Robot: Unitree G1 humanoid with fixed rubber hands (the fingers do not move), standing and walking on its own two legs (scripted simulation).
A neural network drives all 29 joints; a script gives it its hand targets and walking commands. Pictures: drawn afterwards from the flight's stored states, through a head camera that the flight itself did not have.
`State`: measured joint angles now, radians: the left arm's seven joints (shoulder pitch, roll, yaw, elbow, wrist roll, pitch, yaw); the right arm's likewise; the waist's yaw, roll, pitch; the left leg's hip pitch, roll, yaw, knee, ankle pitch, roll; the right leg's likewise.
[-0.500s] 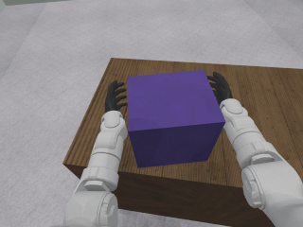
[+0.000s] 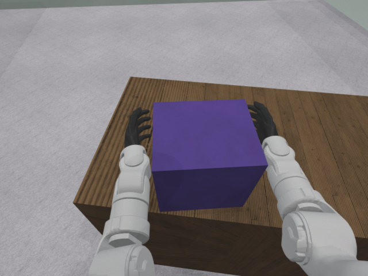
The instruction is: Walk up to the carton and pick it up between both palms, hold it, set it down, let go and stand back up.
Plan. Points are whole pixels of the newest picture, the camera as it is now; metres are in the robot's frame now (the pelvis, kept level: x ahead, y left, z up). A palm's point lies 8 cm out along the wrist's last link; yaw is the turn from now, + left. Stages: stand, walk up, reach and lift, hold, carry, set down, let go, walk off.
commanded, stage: reach and lift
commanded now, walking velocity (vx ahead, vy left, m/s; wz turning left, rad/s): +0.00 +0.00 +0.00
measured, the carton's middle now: (200, 157) +0.37 +0.02 +0.03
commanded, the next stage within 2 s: none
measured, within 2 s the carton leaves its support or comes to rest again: leaves its support in 0.08 s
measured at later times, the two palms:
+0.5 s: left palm (127, 138) +0.36 +0.19 +0.09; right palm (263, 134) +0.40 -0.11 +0.10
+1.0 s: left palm (115, 135) +0.35 +0.21 +0.11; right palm (258, 133) +0.38 -0.09 +0.12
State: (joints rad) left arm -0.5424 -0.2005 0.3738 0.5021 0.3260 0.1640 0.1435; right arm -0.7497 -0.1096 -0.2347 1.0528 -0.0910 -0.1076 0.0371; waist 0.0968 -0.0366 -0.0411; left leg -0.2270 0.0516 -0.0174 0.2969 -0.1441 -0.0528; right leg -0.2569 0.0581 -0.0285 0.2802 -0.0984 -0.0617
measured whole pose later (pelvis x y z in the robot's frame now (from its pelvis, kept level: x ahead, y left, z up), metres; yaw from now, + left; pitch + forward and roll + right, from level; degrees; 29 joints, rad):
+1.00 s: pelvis +0.00 +0.03 +0.00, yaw +3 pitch -2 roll -1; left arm -0.52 -0.07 0.23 0.21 0.30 0.61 0.07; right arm -0.66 -0.06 -0.09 0.73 0.09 0.20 -0.09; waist -0.03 -0.12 0.02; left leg -0.13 0.01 -0.03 0.32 -0.15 -0.01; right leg -0.12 0.00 -0.08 0.27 -0.11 -0.02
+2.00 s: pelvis +0.00 +0.05 +0.00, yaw +3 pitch -9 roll -1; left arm -0.61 -0.05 0.26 0.11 0.30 0.72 0.00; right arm -0.64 -0.09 -0.01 0.51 0.20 0.32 -0.19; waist -0.07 -0.04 -0.03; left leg 0.02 0.00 0.01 0.34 -0.20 0.02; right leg 0.04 -0.01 -0.06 0.25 -0.13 0.01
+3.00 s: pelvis -0.01 +0.04 +0.00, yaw +4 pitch -8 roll -1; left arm -0.77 0.01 0.30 0.16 0.32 0.85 -0.03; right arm -0.80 -0.07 -0.07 0.55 0.21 0.44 -0.20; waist -0.11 -0.02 -0.01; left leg -0.03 0.00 -0.01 0.32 -0.16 0.01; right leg -0.02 -0.01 -0.06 0.26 -0.11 0.00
